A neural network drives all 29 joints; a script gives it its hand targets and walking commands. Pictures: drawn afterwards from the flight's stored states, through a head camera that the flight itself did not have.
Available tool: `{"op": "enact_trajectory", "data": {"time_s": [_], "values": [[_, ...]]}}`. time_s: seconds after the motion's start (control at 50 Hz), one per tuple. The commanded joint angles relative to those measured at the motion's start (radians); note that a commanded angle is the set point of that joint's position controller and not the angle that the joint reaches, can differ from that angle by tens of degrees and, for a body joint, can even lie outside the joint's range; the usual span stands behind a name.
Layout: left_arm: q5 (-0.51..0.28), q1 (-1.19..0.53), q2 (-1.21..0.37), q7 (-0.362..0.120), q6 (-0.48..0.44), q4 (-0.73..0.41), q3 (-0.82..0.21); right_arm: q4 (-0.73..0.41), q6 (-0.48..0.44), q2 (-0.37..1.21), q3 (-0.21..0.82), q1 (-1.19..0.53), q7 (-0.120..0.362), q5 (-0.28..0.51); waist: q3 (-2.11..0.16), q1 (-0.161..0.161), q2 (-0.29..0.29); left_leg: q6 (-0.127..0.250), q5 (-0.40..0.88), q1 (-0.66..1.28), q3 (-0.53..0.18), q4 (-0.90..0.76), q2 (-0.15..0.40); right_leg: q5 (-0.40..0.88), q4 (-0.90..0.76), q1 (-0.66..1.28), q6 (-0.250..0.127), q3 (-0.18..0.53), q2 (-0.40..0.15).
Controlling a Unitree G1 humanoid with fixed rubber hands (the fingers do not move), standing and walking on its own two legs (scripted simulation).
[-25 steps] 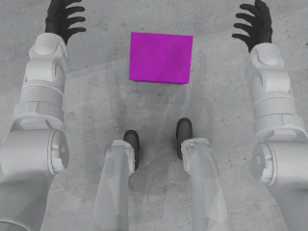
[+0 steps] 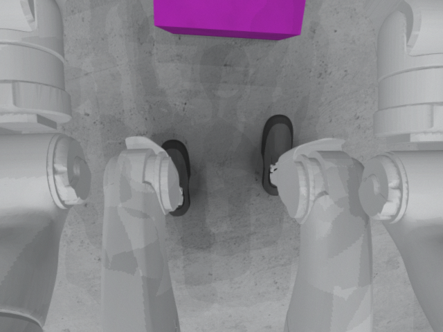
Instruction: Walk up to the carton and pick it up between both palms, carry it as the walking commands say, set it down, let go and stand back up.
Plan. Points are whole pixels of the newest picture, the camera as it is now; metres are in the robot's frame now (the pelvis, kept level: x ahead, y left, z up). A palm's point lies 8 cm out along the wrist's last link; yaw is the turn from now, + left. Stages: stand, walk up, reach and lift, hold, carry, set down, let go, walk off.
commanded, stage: reach and lift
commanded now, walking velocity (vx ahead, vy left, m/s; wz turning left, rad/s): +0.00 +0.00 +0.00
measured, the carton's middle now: out of the picture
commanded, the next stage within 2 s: none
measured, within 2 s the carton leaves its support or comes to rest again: neither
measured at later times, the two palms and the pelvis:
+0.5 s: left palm out of the picture +0.55 +0.19 -0.28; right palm out of the picture +0.55 -0.21 -0.27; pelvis +0.00 +0.00 -0.08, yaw +0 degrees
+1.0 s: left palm out of the picture +0.55 +0.20 -0.31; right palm out of the picture +0.56 -0.19 -0.29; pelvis +0.01 +0.01 -0.10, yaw +1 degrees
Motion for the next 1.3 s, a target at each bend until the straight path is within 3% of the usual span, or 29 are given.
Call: {"op": "enact_trajectory", "data": {"time_s": [0.0,0.02,0.06,0.08,0.14,0.2,0.28,0.3,0.34,0.38,0.46,0.48,0.52,0.54,0.58,0.6,0.68,0.72,0.76,0.8,0.88,0.94,1.02,1.06,1.1,1.2,1.28], "values": [[-0.050,-0.323,0.242,0.020,-0.046,0.010,-0.061,0.061,-0.049,-0.210,0.049,-0.283,0.007,0.076,-1.873,0.033,0.050,0.009,0.260,0.453,0.063,-0.150,-0.058,0.236,0.021,0.876,0.021,-0.089,0.041],[-0.038,-0.317,0.224,0.016,-0.060,0.055,-0.058,0.102,-0.067,-0.201,0.050,-0.283,0.016,0.064,-1.803,0.029,0.048,0.009,0.238,0.422,0.059,-0.140,-0.057,0.205,0.029,0.825,0.022,-0.092,0.039],[-0.032,-0.357,0.196,0.012,-0.101,0.011,-0.062,0.079,-0.114,-0.209,0.031,-0.320,0.028,0.049,-1.773,0.017,0.060,0.006,0.273,0.404,0.054,-0.116,-0.058,0.236,0.051,0.794,0.018,-0.088,0.042],[-0.035,-0.354,0.188,0.012,-0.122,0.020,-0.070,0.089,-0.135,-0.197,0.043,-0.330,0.034,0.056,-1.774,0.027,0.059,0.007,0.299,0.408,0.048,-0.102,-0.059,0.261,0.068,0.776,0.020,-0.089,0.043],[-0.050,-0.366,0.151,0.001,-0.160,0.131,-0.103,0.211,-0.177,-0.186,0.056,-0.339,0.052,0.061,-1.638,0.015,0.072,-0.002,0.284,0.329,0.037,-0.060,-0.050,0.255,0.104,0.696,0.019,-0.086,0.033],[-0.053,-0.398,0.160,-0.002,-0.182,0.143,-0.108,0.229,-0.197,-0.178,0.071,-0.372,0.064,0.084,-1.613,0.020,0.077,-0.001,0.272,0.333,0.036,-0.039,-0.046,0.235,0.121,0.680,0.024,-0.087,0.024],[-0.040,-0.438,0.178,-0.004,-0.205,0.184,-0.124,0.358,-0.208,-0.143,0.111,-0.372,0.084,0.121,-1.512,0.052,0.103,-0.008,0.259,0.304,0.034,-0.007,-0.039,0.218,0.162,0.613,0.031,-0.080,0.012],[-0.044,-0.468,0.189,-0.002,-0.209,0.136,-0.125,0.320,-0.215,-0.159,0.112,-0.398,0.083,0.122,-1.559,0.045,0.096,-0.009,0.274,0.339,0.032,-0.002,-0.040,0.222,0.169,0.630,0.033,-0.086,0.011],[-0.035,-0.455,0.187,-0.003,-0.219,0.201,-0.131,0.402,-0.223,-0.149,0.113,-0.385,0.090,0.133,-1.475,0.057,0.119,-0.012,0.262,0.285,0.035,0.020,-0.037,0.214,0.189,0.569,0.033,-0.078,0.008],[-0.043,-0.433,0.172,-0.009,-0.221,0.239,-0.140,0.444,-0.229,-0.140,0.125,-0.370,0.094,0.140,-1.431,0.052,0.101,-0.012,0.259,0.263,0.027,0.038,-0.034,0.213,0.207,0.563,0.036,-0.075,0.002],[-0.060,-0.429,0.173,-0.015,-0.237,0.247,-0.157,0.440,-0.254,-0.149,0.132,-0.400,0.092,0.148,-1.436,0.052,0.090,-0.014,0.286,0.216,0.025,0.077,-0.029,0.273,0.246,0.585,0.042,-0.064,-0.001],[-0.055,-0.426,0.183,-0.016,-0.240,0.273,-0.160,0.477,-0.257,-0.149,0.129,-0.386,0.095,0.156,-1.409,0.058,0.105,-0.014,0.286,0.204,0.025,0.083,-0.027,0.274,0.256,0.563,0.043,-0.061,-0.004],[-0.062,-0.417,0.160,-0.021,-0.245,0.280,-0.178,0.497,-0.269,-0.154,0.115,-0.388,0.101,0.153,-1.371,0.039,0.117,-0.015,0.294,0.182,0.018,0.095,-0.023,0.282,0.264,0.528,0.040,-0.058,-0.007],[-0.060,-0.413,0.155,-0.023,-0.248,0.275,-0.184,0.495,-0.275,-0.142,0.118,-0.390,0.106,0.168,-1.355,0.057,0.138,-0.014,0.311,0.178,0.018,0.096,-0.022,0.292,0.264,0.512,0.039,-0.052,-0.005],[-0.056,-0.440,0.155,-0.022,-0.257,0.224,-0.188,0.495,-0.284,-0.144,0.114,-0.400,0.112,0.176,-1.367,0.064,0.167,-0.020,0.341,0.199,0.017,0.103,-0.023,0.316,0.275,0.500,0.035,-0.050,-0.008],[-0.051,-0.439,0.155,-0.019,-0.260,0.201,-0.188,0.504,-0.287,-0.153,0.104,-0.382,0.111,0.171,-1.389,0.057,0.188,-0.024,0.363,0.225,0.013,0.105,-0.023,0.329,0.284,0.493,0.036,-0.055,-0.006],[-0.064,-0.434,0.110,-0.017,-0.254,0.190,-0.236,0.590,-0.295,-0.196,0.036,-0.315,0.107,0.137,-1.395,-0.020,0.262,-0.046,0.378,0.303,-0.007,0.107,-0.021,0.306,0.294,0.408,0.022,-0.080,-0.020],[-0.084,-0.417,0.078,-0.018,-0.249,0.205,-0.266,0.598,-0.306,-0.218,0.005,-0.299,0.106,0.118,-1.397,-0.065,0.262,-0.051,0.390,0.321,-0.020,0.100,-0.022,0.300,0.299,0.375,0.022,-0.101,-0.022],[-0.096,-0.409,0.054,-0.020,-0.245,0.208,-0.280,0.597,-0.316,-0.229,-0.005,-0.304,0.105,0.110,-1.403,-0.082,0.262,-0.054,0.402,0.321,-0.025,0.106,-0.024,0.310,0.303,0.377,0.017,-0.102,-0.024],[-0.105,-0.405,0.058,-0.018,-0.247,0.200,-0.282,0.578,-0.326,-0.233,-0.014,-0.312,0.104,0.110,-1.416,-0.082,0.256,-0.054,0.431,0.323,-0.029,0.111,-0.026,0.325,0.306,0.373,0.017,-0.099,-0.022],[-0.094,-0.393,0.063,-0.012,-0.247,0.204,-0.265,0.588,-0.326,-0.204,0.010,-0.312,0.106,0.133,-1.409,-0.032,0.249,-0.049,0.424,0.301,-0.017,0.103,-0.028,0.323,0.303,0.384,0.017,-0.088,-0.021],[-0.090,-0.397,0.058,-0.012,-0.245,0.215,-0.265,0.581,-0.323,-0.196,0.015,-0.324,0.105,0.142,-1.403,-0.024,0.239,-0.045,0.402,0.286,-0.011,0.100,-0.028,0.315,0.300,0.394,0.021,-0.083,-0.016],[-0.077,-0.399,0.043,-0.014,-0.247,0.215,-0.259,0.581,-0.319,-0.151,0.042,-0.334,0.112,0.154,-1.379,0.009,0.222,-0.036,0.380,0.258,-0.004,0.096,-0.030,0.300,0.291,0.404,0.021,-0.072,-0.008],[-0.080,-0.415,0.018,-0.019,-0.247,0.205,-0.274,0.588,-0.319,-0.140,0.043,-0.342,0.113,0.158,-1.364,0.003,0.238,-0.038,0.370,0.250,-0.004,0.095,-0.029,0.298,0.289,0.402,0.019,-0.068,-0.008],[-0.091,-0.424,-0.007,-0.023,-0.247,0.204,-0.298,0.587,-0.319,-0.111,0.055,-0.350,0.115,0.161,-1.367,-0.007,0.226,-0.033,0.368,0.252,-0.006,0.090,-0.033,0.301,0.287,0.420,0.019,-0.072,-0.006],[-0.087,-0.442,-0.054,-0.032,-0.248,0.198,-0.306,0.577,-0.320,-0.060,0.078,-0.377,0.123,0.157,-1.353,0.005,0.196,-0.030,0.365,0.239,-0.003,0.095,-0.040,0.299,0.284,0.438,0.021,-0.070,0.004],[-0.087,-0.455,-0.098,-0.040,-0.249,0.193,-0.317,0.583,-0.322,-0.012,0.084,-0.381,0.130,0.148,-1.339,-0.009,0.176,-0.025,0.360,0.228,-0.008,0.094,-0.045,0.305,0.287,0.455,0.021,-0.074,0.011]]}}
